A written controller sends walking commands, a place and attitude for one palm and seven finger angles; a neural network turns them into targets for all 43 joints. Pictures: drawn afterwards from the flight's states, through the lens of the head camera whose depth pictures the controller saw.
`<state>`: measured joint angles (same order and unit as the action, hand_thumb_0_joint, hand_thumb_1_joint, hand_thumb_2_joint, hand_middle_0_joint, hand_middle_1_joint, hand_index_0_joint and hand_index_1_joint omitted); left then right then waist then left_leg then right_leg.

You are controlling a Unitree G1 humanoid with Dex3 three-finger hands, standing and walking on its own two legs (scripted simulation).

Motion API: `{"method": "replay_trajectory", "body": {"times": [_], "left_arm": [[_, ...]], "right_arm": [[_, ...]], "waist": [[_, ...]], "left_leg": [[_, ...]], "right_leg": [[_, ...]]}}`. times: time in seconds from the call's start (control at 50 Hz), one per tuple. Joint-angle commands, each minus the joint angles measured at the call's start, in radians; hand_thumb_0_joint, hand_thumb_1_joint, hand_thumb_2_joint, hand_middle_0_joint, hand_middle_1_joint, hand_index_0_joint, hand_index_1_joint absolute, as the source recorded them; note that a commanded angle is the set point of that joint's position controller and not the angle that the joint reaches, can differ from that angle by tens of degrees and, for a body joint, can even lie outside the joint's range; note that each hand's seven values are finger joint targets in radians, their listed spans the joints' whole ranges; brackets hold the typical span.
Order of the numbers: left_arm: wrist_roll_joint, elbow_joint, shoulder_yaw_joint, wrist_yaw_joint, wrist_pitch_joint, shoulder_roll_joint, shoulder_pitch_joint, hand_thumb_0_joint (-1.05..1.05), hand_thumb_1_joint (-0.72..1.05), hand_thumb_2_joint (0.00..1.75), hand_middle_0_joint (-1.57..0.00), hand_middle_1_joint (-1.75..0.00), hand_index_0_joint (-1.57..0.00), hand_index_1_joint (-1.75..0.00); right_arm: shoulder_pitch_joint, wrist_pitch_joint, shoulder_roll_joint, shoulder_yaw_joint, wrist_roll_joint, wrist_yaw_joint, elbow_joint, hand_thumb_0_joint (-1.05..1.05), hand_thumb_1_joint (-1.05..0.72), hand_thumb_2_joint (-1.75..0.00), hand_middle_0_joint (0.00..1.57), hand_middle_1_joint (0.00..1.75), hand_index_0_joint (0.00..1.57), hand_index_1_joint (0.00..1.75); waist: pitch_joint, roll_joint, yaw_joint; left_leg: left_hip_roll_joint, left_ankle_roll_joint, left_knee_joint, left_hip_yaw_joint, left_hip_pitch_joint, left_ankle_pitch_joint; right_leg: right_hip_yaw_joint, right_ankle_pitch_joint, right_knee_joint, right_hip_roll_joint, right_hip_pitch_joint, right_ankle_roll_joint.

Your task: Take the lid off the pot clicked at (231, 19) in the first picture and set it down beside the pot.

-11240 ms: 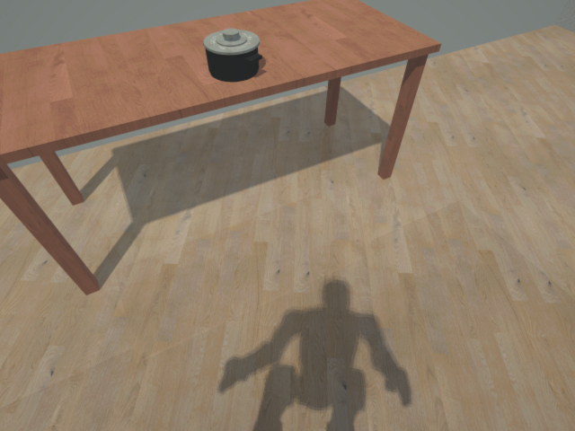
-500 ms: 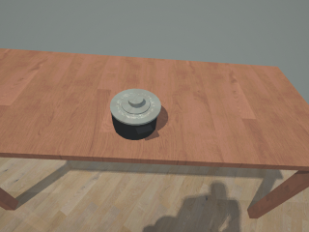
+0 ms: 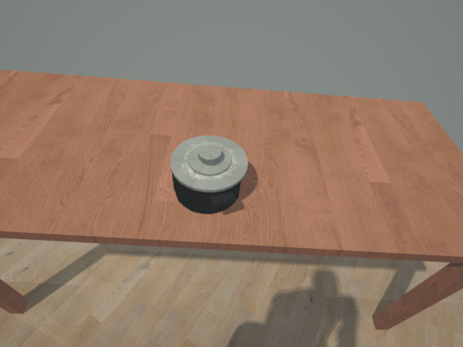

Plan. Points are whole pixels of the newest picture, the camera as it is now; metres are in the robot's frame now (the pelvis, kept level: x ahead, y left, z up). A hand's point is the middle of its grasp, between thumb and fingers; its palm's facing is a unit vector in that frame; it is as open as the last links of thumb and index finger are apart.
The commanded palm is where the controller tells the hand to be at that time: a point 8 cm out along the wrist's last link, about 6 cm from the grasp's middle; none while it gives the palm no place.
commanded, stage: look again from close up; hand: left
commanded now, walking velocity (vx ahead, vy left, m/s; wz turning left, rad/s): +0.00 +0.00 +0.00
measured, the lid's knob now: (209, 153) +0.50 +0.09 +0.04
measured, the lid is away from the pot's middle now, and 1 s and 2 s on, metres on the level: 0.00 0.00 0.00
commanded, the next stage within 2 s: lift the closed hand beside the body in 0.80 s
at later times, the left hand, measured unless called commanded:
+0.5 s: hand out of the picture -0.02 +0.15 -0.18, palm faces +0.02 -0.99 -0.12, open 7.4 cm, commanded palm none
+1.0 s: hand out of the picture +0.03 +0.19 -0.16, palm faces +0.03 -0.97 -0.26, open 7.1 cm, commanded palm +0.11 +0.22 -0.06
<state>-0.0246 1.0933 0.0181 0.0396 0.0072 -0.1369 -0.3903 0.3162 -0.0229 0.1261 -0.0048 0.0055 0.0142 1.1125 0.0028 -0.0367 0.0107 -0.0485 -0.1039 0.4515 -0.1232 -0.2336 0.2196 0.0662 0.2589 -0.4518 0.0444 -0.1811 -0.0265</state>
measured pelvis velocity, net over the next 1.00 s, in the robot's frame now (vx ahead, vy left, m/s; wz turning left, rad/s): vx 0.01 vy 0.02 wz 0.01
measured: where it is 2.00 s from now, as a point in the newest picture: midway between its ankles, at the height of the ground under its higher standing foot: outside the picture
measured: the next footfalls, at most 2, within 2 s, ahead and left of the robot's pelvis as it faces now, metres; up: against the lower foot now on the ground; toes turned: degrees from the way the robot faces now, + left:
none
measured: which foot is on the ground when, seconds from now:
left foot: down 0.00-1.00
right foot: down 0.00-1.00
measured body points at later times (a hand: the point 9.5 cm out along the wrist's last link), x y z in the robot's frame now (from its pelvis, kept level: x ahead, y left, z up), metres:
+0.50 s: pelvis +0.01 +0.01 +0.00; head +0.02 +0.03 +0.45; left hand -0.01 +0.21 -0.17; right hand -0.01 -0.20 -0.15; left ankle +0.02 +0.05 -0.74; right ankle -0.01 -0.14 -0.74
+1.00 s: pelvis +0.01 +0.02 +0.00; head +0.02 +0.03 +0.45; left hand +0.03 +0.24 -0.14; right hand +0.01 -0.21 -0.14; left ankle +0.02 +0.05 -0.74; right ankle -0.01 -0.14 -0.74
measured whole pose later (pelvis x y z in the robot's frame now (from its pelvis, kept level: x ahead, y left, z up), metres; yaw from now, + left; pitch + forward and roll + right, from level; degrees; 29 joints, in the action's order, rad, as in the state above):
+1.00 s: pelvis +0.01 +0.02 +0.00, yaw +1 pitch +1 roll +0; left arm 0.00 0.59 0.09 0.14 -0.09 -0.20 -0.53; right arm 0.43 -0.17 0.15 0.03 -0.06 0.02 0.98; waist 0.01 -0.03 0.01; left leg -0.09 -0.08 0.46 -0.13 -0.24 0.25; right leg 0.03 0.31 -0.52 0.07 -0.22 0.01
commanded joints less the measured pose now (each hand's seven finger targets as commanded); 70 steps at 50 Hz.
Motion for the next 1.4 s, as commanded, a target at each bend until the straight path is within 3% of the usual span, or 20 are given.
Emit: {"method": "replay_trajectory", "body": {"times": [0.0,0.54,0.62,0.66,0.86,0.88,0.9,0.92,0.94,0.96,0.98,1.0,1.02,1.06,1.12,1.14,1.22,1.24,1.32,1.38], "left_arm": [[0.002,-0.015,-0.008,0.01,0.014,-0.059,-0.095,0.0,0.9,0.9,-0.2,-0.3,-0.2,-0.3],[0.004,0.0,-0.008,0.012,0.013,-0.043,-0.085,0.0,0.9,0.9,-0.2,-0.3,-0.2,-0.3],[0.004,0.006,-0.008,0.013,0.011,-0.034,-0.09,0.0,0.9,0.9,-0.2,-0.3,-0.2,-0.3],[0.004,0.007,-0.008,0.013,0.011,-0.033,-0.093,0.0,0.9,0.9,-0.2,-0.3,-0.2,-0.3],[0.003,0.017,-0.006,0.013,0.01,-0.024,-0.102,0.0,0.9,0.9,-0.2,-0.3,-0.2,-0.3],[-0.013,0.025,0.002,0.043,0.02,-0.079,-0.042,0.0,0.9,0.9,-0.2,-0.3,-0.2,-0.3],[0.093,-1.316,0.09,0.046,0.185,-0.164,0.581,0.0,0.9,0.9,-0.24,-0.35,-0.24,-0.35],[0.043,-1.109,0.063,0.105,0.109,-0.175,0.245,0.0,0.9,0.9,-0.29,-0.4,-0.29,-0.4],[0.053,-1.064,0.091,0.142,0.002,-0.095,-0.013,0.0,0.9,0.9,-0.33,-0.44,-0.33,-0.44],[0.061,-1.026,0.137,0.141,-0.021,-0.014,-0.049,0.0,0.9,0.9,-0.38,-0.49,-0.38,-0.49],[0.064,-1.039,0.285,0.116,-0.022,0.113,-0.02,0.0,0.9,0.9,-0.42,-0.54,-0.42,-0.54],[0.048,-0.99,0.316,0.104,-0.01,0.136,-0.019,0.0,0.9,0.9,-0.46,-0.59,-0.46,-0.59],[0.023,-0.905,0.255,0.103,0.004,0.088,-0.041,0.0,0.9,0.9,-0.51,-0.64,-0.51,-0.64],[0.001,-0.849,0.095,0.094,0.021,-0.029,-0.139,0.0,0.9,0.9,-0.6,-0.73,-0.6,-0.73],[0.021,-0.948,-0.095,0.062,0.042,-0.139,-0.351,0.0,0.9,0.9,-0.73,-0.88,-0.73,-0.88],[0.027,-0.959,-0.135,0.055,0.05,-0.162,-0.379,0.0,0.9,0.9,-0.77,-0.92,-0.77,-0.92],[0.041,-1.096,-0.124,0.028,0.091,-0.152,-0.236,0.0,0.9,0.9,-0.95,-1.12,-0.95,-1.12],[0.043,-1.099,-0.157,0.03,0.098,-0.181,-0.206,0.0,0.9,0.9,-0.99,-1.16,-0.99,-1.16],[0.056,-1.233,-0.132,0.03,0.112,-0.168,-0.143,0.0,0.9,0.9,-1.17,-1.36,-1.17,-1.36],[0.056,-1.258,-0.117,0.038,0.103,-0.164,-0.117,0.0,0.9,0.9,-1.3,-1.5,-1.3,-1.5]], "right_arm": [[0.056,-0.018,0.092,-0.014,-0.004,0.01,-0.024,0.0,-0.9,-0.9,0.2,0.3,0.2,0.3],[0.093,-0.024,0.064,-0.014,-0.006,0.018,0.01,0.0,-0.9,-0.9,0.2,0.3,0.2,0.3],[0.1,-0.024,0.062,-0.013,-0.004,0.019,0.018,0.0,-0.9,-0.9,0.2,0.3,0.2,0.3],[0.099,-0.023,0.066,-0.013,-0.005,0.019,0.016,0.0,-0.9,-0.9,0.2,0.3,0.2,0.3],[0.109,-0.025,0.06,-0.013,-0.006,0.021,0.022,0.0,-0.9,-0.9,0.2,0.3,0.2,0.3],[0.031,-0.014,0.143,0.002,-0.006,0.014,-0.077,0.0,-0.9,-0.9,0.2,0.3,0.2,0.3],[0.029,-0.207,0.26,-0.024,-0.083,-0.004,-0.448,0.0,-0.9,-0.9,0.2,0.3,0.2,0.3],[-0.052,-0.279,0.207,0.014,-0.105,0.029,-0.373,0.0,-0.9,-0.9,0.2,0.3,0.2,0.3],[-0.071,-0.29,0.174,0.003,-0.111,0.018,-0.388,0.0,-0.9,-0.9,0.2,0.3,0.2,0.3],[-0.067,-0.295,0.196,0.003,-0.093,0.015,-0.359,0.0,-0.9,-0.9,0.2,0.3,0.2,0.3],[-0.073,-0.308,0.196,0.018,-0.097,0.003,-0.405,0.0,-0.9,-0.9,0.2,0.3,0.2,0.3],[-0.075,-0.314,0.218,0.016,-0.081,-0.001,-0.414,0.0,-0.9,-0.9,0.2,0.3,0.2,0.3],[-0.075,-0.305,0.239,0.0,-0.062,-0.003,-0.419,0.0,-0.9,-0.9,0.2,0.3,0.2,0.3],[-0.081,-0.271,0.256,-0.039,-0.042,-0.017,-0.48,0.0,-0.9,-0.9,0.2,0.3,0.2,0.3],[-0.158,-0.206,0.236,-0.063,-0.036,-0.031,-0.578,0.0,-0.9,-0.9,0.2,0.3,0.2,0.3],[-0.176,-0.186,0.231,-0.066,-0.042,-0.028,-0.601,0.0,-0.9,-0.9,0.2,0.3,0.2,0.3],[-0.201,-0.142,0.209,-0.048,-0.053,-0.014,-0.695,0.0,-0.9,-0.9,0.2,0.3,0.2,0.3],[-0.196,-0.129,0.212,-0.049,-0.053,-0.006,-0.701,0.0,-0.9,-0.9,0.2,0.3,0.2,0.3],[-0.186,-0.118,0.198,-0.033,-0.043,0.015,-0.74,0.0,-0.9,-0.9,0.2,0.3,0.2,0.3],[-0.184,-0.114,0.199,-0.025,-0.035,0.027,-0.746,0.0,-0.9,-0.9,0.2,0.3,0.2,0.3]], "waist": [[-0.081,0.044,0.001],[-0.078,0.022,0.002],[-0.088,0.057,0.001],[-0.09,0.024,0.001],[-0.101,0.049,0.002],[-0.169,0.077,-0.019],[0.279,0.258,-0.033],[0.331,0.361,0.0],[0.206,0.26,0.005],[0.076,0.169,0.001],[-0.014,0.087,-0.035],[-0.041,0.003,-0.05],[-0.055,-0.053,-0.046],[0.009,-0.123,0.005],[0.027,-0.129,0.061],[0.017,-0.069,0.066],[-0.064,0.101,0.024],[-0.068,0.083,0.015],[0.025,0.165,0.003],[0.025,0.122,-0.01]], "left_leg": [[0.177,0.039,-0.152,0.206,0.008,0.031],[0.182,0.032,-0.145,0.195,0.046,-0.113],[0.184,0.036,-0.165,0.2,0.045,-0.078],[0.185,0.033,-0.16,0.199,0.04,-0.076],[0.187,0.034,-0.179,0.208,0.042,-0.068],[0.188,0.088,-0.044,0.204,-0.063,-0.356],[0.112,0.21,-0.137,0.274,0.224,-0.194],[0.163,0.255,-0.142,0.305,0.22,-0.07],[0.132,0.251,-0.167,0.312,0.127,0.007],[0.112,0.201,-0.166,0.297,0.106,0.074],[0.11,0.153,-0.151,0.29,0.068,0.14],[0.115,0.127,-0.135,0.306,0.07,0.129],[0.124,0.118,-0.113,0.322,0.073,0.087],[0.139,0.144,-0.089,0.323,0.059,-0.039],[0.122,0.144,-0.084,0.257,-0.002,-0.053],[0.117,0.148,-0.087,0.239,-0.02,-0.041],[0.097,0.121,-0.087,0.206,-0.042,0.084],[0.095,0.116,-0.076,0.199,-0.053,0.095],[0.08,0.097,-0.048,0.185,0.024,0.07],[0.071,0.087,-0.024,0.174,0.031,0.041]], "right_leg": [[-0.072,-0.068,0.07,0.06,-0.07,0.062],[-0.066,-0.117,0.079,0.063,-0.043,0.053],[-0.064,-0.092,0.077,0.064,-0.051,0.049],[-0.065,-0.094,0.079,0.064,-0.047,0.05],[-0.061,-0.086,0.073,0.063,-0.06,0.045],[-0.073,-0.075,0.051,0.071,-0.103,0.041],[-0.028,-0.072,-0.044,-0.026,-0.088,0.055],[-0.038,0.04,-0.123,-0.014,-0.147,0.091],[-0.024,0.06,-0.135,-0.017,-0.149,0.075],[-0.024,0.015,-0.096,-0.032,-0.164,0.062],[-0.016,0.005,-0.045,-0.032,-0.17,0.057],[-0.013,-0.022,-0.029,-0.04,-0.176,0.056],[-0.012,-0.031,-0.028,-0.049,-0.2,0.052],[-0.005,-0.035,-0.047,-0.05,-0.184,0.05],[-0.004,-0.022,-0.036,-0.035,-0.101,0.052],[0.0,-0.026,-0.033,-0.031,-0.08,0.057],[-0.006,-0.017,-0.01,-0.033,-0.123,0.061],[-0.003,-0.017,0.007,-0.034,-0.129,0.061],[-0.02,-0.029,0.025,-0.037,-0.123,0.059],[-0.022,-0.033,0.042,-0.041,-0.138,0.056]]}}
